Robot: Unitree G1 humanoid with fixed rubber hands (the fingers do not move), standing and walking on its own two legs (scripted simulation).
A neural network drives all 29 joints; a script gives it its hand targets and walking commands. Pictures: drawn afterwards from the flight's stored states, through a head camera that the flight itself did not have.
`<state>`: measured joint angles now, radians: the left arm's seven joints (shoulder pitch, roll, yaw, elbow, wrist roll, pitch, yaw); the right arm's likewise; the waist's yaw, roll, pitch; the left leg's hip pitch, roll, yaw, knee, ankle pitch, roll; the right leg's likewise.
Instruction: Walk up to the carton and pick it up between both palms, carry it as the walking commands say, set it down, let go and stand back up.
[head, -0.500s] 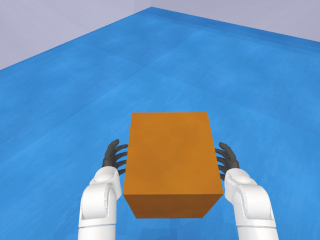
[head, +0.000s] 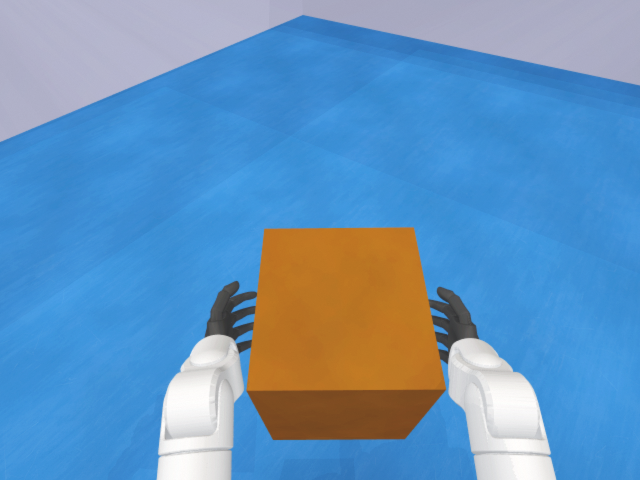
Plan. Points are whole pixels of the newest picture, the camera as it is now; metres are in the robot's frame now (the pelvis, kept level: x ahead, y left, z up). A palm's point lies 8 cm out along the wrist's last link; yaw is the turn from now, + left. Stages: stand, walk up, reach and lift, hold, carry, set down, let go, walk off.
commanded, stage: carry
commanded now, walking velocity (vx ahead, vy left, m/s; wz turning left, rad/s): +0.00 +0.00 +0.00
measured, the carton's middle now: (338, 340) +0.31 +0.00 -0.02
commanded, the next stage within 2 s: hold in 0.06 s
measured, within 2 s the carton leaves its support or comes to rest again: neither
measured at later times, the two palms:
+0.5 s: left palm (212, 364) +0.25 +0.16 +0.04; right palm (443, 350) +0.26 -0.13 +0.03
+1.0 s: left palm (205, 352) +0.27 +0.17 +0.04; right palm (428, 328) +0.29 -0.12 +0.03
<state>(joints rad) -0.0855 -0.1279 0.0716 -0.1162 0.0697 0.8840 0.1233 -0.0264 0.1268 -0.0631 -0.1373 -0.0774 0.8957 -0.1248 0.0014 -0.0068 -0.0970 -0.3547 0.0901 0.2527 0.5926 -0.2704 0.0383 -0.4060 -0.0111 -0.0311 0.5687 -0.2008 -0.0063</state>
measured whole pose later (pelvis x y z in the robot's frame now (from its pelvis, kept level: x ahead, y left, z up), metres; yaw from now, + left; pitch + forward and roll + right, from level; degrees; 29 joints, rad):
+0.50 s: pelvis -0.01 -0.01 +0.00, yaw +3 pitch -4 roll +0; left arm -0.16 -0.13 0.11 0.09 0.09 0.73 0.11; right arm -0.09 0.11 -0.09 0.07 -0.11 0.75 -0.11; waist 0.05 -0.01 0.03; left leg -0.26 0.06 0.19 0.57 -0.24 0.04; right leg -0.30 0.00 -0.03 0.56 -0.21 -0.02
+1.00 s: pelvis -0.01 -0.01 +0.00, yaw +3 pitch -4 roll +0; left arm -0.26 -0.15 0.22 0.22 0.19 0.70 0.06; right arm -0.24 0.14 -0.16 0.24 -0.19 0.72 -0.07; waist 0.05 -0.01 0.02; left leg -0.25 0.05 0.17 0.57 -0.25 0.04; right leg -0.29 0.00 -0.03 0.56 -0.22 -0.02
